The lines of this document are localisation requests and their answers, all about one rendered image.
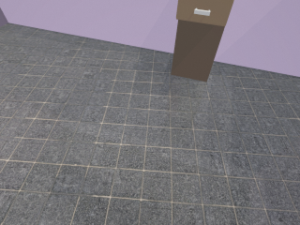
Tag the handle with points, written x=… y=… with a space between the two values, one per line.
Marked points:
x=202 y=12

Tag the drawer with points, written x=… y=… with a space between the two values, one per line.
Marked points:
x=219 y=11

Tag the cabinet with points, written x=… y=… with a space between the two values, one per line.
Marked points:
x=195 y=48

